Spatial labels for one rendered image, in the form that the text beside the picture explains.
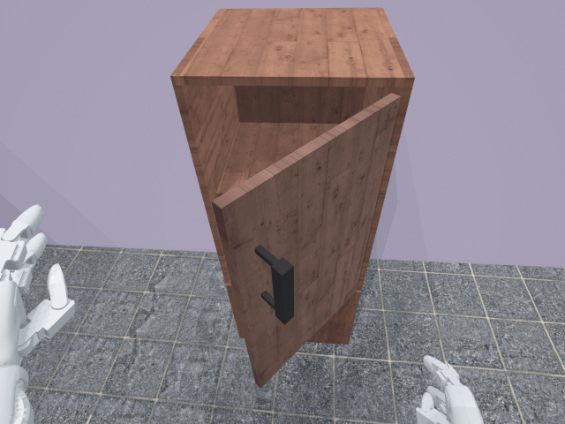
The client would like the handle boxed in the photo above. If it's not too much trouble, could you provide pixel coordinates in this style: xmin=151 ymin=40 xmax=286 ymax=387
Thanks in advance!
xmin=254 ymin=245 xmax=294 ymax=325

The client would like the robot left forearm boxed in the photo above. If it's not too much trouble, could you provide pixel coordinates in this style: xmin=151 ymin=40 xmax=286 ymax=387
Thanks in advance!
xmin=0 ymin=365 xmax=34 ymax=424

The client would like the cupboard door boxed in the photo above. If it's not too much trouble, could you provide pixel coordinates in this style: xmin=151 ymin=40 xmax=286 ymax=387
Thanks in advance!
xmin=212 ymin=93 xmax=401 ymax=389

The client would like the left robot hand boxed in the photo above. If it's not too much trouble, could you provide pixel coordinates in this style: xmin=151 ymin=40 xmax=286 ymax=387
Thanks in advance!
xmin=0 ymin=205 xmax=75 ymax=366

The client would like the right robot hand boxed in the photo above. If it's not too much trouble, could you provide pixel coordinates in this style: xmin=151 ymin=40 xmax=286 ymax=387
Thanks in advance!
xmin=416 ymin=355 xmax=484 ymax=424

